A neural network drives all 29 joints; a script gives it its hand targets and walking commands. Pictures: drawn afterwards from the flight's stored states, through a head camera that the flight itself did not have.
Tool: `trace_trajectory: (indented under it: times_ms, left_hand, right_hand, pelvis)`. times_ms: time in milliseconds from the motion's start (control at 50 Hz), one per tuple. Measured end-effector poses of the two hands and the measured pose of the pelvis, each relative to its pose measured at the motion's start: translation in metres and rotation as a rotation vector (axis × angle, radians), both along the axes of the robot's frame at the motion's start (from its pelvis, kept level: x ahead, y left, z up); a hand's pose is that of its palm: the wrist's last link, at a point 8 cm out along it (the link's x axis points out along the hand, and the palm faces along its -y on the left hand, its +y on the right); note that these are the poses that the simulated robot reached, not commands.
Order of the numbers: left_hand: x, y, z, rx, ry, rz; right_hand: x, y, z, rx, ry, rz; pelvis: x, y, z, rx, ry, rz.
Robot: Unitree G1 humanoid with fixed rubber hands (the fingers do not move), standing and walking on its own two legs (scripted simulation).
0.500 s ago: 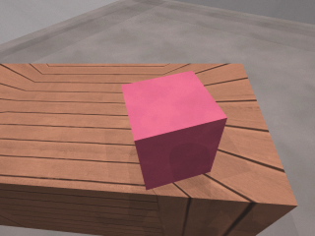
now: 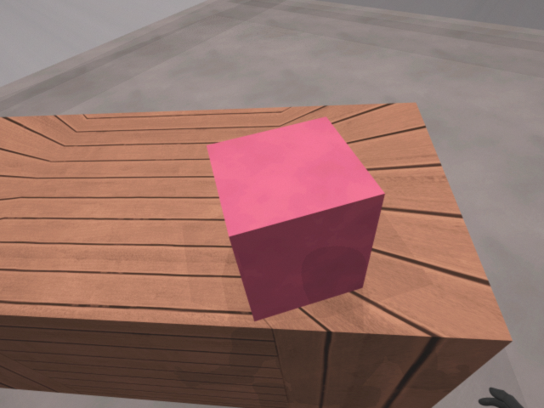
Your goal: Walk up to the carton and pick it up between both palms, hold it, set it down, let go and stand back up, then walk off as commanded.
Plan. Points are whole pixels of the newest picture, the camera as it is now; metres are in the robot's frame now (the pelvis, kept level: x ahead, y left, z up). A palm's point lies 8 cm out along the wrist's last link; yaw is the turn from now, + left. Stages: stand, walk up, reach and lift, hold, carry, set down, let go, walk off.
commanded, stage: walk up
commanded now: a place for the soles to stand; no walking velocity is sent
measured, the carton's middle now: (289, 221) +0.43 -0.01 +0.03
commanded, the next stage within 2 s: reach and lift in 0.94 s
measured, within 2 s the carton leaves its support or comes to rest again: neither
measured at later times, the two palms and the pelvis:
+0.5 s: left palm out of the picture +0.12 +0.32 -0.09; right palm out of the picture +0.11 -0.33 -0.09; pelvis +0.01 +0.00 +0.00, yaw +0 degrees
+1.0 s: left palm out of the picture +0.12 +0.32 -0.09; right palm out of the picture +0.10 -0.33 -0.09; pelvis +0.00 +0.00 +0.00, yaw +0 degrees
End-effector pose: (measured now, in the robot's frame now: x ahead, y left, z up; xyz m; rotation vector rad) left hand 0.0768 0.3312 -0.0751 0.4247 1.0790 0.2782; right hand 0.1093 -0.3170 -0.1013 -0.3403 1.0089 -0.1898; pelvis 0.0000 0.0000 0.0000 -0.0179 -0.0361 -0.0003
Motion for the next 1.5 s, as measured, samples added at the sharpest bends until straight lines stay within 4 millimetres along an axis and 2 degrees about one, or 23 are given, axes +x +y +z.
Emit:
trace_trajectory:
  times_ms: [80,200,300,580,1000,1060,1140,1180,1220,1280,1380,1440,1500]
  left_hand:
    - [0.018,-0.004,0.004,-0.002,-0.036,-0.016]
    - [0.045,-0.012,-0.004,-0.038,-0.078,-0.033]
    - [0.055,-0.016,-0.01,-0.063,-0.087,-0.034]
    - [0.041,-0.012,-0.012,-0.053,-0.044,-0.011]
    - [0.042,-0.011,-0.01,-0.05,-0.051,-0.013]
    - [0.062,-0.016,-0.008,-0.044,-0.035,0.007]
    - [0.119,-0.033,0.008,-0.072,-0.145,-0.027]
    - [0.144,-0.044,0.018,-0.095,-0.197,-0.047]
    - [0.16,-0.052,0.023,-0.114,-0.218,-0.056]
    - [0.154,-0.053,0.022,-0.107,-0.174,-0.043]
    - [0.126,-0.056,0.018,-0.094,-0.113,-0.02]
    - [0.118,-0.062,0.022,-0.09,-0.151,-0.029]
    - [0.119,-0.073,0.031,-0.093,-0.231,-0.046]
  right_hand:
    - [-0.005,-0.003,-0.004,0.005,0.029,-0.009]
    - [-0.007,-0.012,0.005,-0.031,0.059,-0.021]
    - [-0.005,-0.016,0.013,-0.058,0.062,-0.024]
    - [-0.004,-0.013,0.01,-0.046,0.048,-0.022]
    - [-0.006,-0.012,0.009,-0.037,0.059,-0.023]
    - [0.011,-0.012,0.013,-0.046,-0.022,0.017]
    - [0.043,-0.012,0.03,-0.057,-0.135,0.056]
    - [0.051,-0.014,0.037,-0.063,-0.146,0.061]
    - [0.054,-0.014,0.038,-0.058,-0.132,0.063]
    - [0.06,-0.011,0.035,-0.017,-0.113,0.058]
    - [0.063,-0.011,0.031,0.039,-0.12,0.043]
    - [0.062,-0.012,0.031,0.052,-0.125,0.051]
    - [0.06,-0.013,0.033,0.062,-0.154,0.063]
  pelvis:
    - [0.002,-0.002,0.0,0.003,0.002,0.0]
    - [0.006,-0.005,0.001,0.007,0.009,0.0]
    - [0.009,-0.005,0.001,0.008,0.012,0.0]
    - [0.005,-0.004,0.001,0.007,0.007,0.0]
    - [0.004,-0.004,0.001,0.006,0.006,-0.001]
    - [0.003,-0.005,-0.002,0.009,0.004,-0.002]
    - [0.007,-0.007,-0.006,0.012,-0.008,-0.005]
    - [0.011,-0.007,-0.006,0.012,-0.003,-0.006]
    - [0.016,-0.007,-0.006,0.013,0.003,-0.009]
    - [0.024,-0.007,-0.003,0.012,0.005,-0.009]
    - [0.034,-0.007,0.0,0.012,-0.001,-0.009]
    - [0.033,-0.01,0.001,0.015,-0.003,-0.009]
    - [0.028,-0.012,0.002,0.019,-0.007,-0.009]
